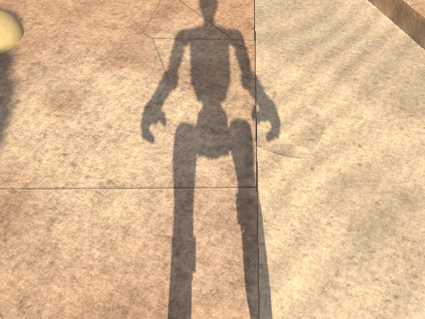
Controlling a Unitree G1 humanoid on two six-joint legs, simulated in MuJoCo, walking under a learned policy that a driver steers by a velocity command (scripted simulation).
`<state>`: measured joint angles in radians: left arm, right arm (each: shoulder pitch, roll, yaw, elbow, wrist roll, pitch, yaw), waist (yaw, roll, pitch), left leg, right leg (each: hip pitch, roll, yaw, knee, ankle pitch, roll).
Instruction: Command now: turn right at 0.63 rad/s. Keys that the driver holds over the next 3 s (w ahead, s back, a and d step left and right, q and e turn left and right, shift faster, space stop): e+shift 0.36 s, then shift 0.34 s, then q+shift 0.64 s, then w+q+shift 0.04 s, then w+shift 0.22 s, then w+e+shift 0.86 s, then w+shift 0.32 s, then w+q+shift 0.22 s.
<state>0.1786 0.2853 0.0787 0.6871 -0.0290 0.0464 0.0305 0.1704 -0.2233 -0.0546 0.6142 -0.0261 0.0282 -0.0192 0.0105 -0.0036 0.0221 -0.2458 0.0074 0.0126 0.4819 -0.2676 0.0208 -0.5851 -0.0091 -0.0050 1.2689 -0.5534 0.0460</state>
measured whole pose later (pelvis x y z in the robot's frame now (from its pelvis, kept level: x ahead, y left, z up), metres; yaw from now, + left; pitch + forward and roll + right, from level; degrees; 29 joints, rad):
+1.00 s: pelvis +0.00 -0.06 +0.01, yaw -19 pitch +3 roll -2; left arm 0.13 0.25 0.07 0.60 0.00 0.00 0.05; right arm 0.21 -0.24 -0.07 0.68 0.02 0.02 -0.02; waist -0.02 0.03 0.05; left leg -0.29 -0.06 -0.25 0.44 -0.19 0.00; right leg -0.45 0.07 0.06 0.95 -0.57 0.05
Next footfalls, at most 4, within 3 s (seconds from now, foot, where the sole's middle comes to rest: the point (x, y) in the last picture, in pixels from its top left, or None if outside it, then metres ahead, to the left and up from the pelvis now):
0.16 right None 0.00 -0.16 -0.74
0.72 left None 0.10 0.03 -0.78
1.08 right None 0.00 -0.19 -0.74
1.60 left None -0.04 0.08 -0.78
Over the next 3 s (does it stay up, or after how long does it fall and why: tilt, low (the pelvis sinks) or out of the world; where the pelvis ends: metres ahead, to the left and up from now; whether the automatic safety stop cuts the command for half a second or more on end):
stays up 1.06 -0.27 0.02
